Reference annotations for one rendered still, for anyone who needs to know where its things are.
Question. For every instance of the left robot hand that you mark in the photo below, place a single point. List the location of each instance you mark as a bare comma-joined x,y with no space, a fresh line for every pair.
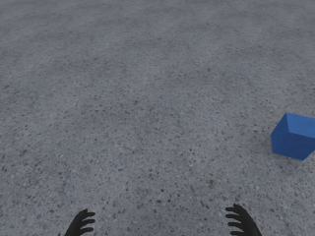
76,225

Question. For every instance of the carton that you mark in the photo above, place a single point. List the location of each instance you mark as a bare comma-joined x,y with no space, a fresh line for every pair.
294,136

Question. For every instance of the right robot hand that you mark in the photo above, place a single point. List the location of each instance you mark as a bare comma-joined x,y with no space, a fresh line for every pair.
247,225

